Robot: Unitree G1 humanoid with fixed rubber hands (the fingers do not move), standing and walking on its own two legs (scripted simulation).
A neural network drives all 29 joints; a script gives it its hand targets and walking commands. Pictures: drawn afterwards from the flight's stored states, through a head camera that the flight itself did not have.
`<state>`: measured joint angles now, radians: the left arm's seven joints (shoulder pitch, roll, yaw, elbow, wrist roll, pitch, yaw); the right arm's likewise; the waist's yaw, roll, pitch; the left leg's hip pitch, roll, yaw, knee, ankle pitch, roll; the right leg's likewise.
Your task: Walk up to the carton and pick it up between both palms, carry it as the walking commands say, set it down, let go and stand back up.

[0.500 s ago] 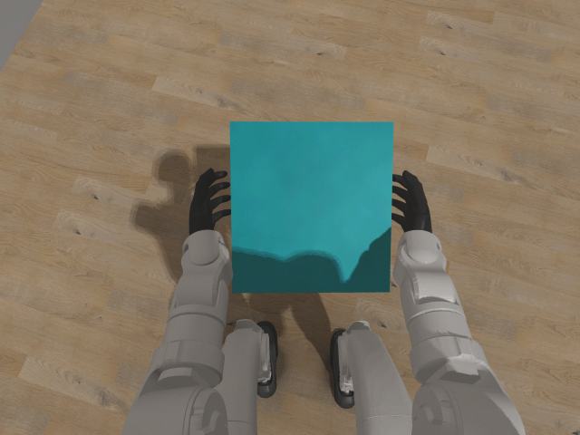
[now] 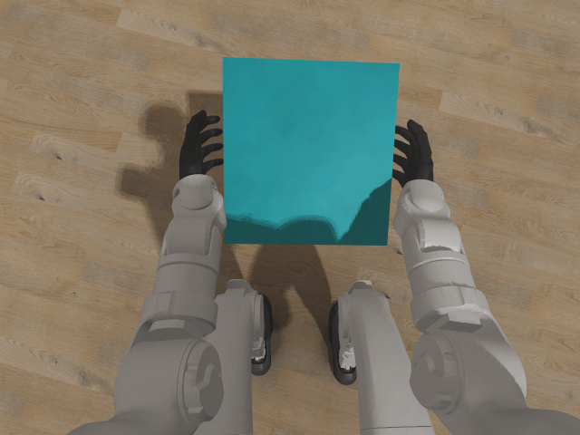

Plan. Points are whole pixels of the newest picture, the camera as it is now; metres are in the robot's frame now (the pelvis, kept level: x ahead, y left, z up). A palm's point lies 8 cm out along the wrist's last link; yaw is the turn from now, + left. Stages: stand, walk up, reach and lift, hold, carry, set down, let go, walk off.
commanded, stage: set down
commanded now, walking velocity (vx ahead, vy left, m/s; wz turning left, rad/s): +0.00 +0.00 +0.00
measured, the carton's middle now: (303, 157) +0.49 -0.01 -0.17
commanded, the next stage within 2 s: none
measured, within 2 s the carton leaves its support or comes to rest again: neither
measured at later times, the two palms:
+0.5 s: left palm (210, 169) +0.47 +0.14 -0.16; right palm (399, 175) +0.45 -0.16 -0.18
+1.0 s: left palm (220, 178) +0.49 +0.15 -0.29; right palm (373, 178) +0.48 -0.15 -0.30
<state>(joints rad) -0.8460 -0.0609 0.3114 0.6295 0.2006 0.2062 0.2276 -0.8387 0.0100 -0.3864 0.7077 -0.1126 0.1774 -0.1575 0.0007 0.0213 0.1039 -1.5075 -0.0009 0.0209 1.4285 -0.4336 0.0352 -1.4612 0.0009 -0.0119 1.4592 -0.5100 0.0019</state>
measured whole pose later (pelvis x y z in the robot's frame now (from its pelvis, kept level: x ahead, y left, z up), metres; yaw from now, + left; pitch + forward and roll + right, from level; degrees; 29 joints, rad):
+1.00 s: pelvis -0.05 +0.00 -0.14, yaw +0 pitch +30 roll -1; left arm -1.33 0.12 0.35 0.56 0.07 0.35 0.23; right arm -1.33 -0.17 -0.27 0.61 0.03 0.35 -0.23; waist 0.00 0.02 0.53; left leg -1.96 0.00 0.02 1.90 -0.45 0.04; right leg -1.91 0.01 -0.01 1.94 -0.55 0.00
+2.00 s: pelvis -0.02 +0.00 -0.21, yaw -1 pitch +32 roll +0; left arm -1.57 0.29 0.30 1.00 0.00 0.22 0.11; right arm -1.52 -0.29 -0.18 0.97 0.09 0.22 -0.13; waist 0.00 0.04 0.52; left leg -2.17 0.00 0.02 2.16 -0.55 0.03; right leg -2.11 0.02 -0.01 2.21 -0.66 0.00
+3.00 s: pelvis -0.02 +0.00 -0.24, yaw -1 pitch +34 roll -1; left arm -1.59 0.33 0.30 1.06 0.00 0.20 0.01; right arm -1.55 -0.33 -0.23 1.00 0.06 0.22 -0.01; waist 0.00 0.04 0.52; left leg -2.26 0.00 0.02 2.22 -0.56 0.03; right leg -2.19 0.03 -0.01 2.27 -0.66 0.00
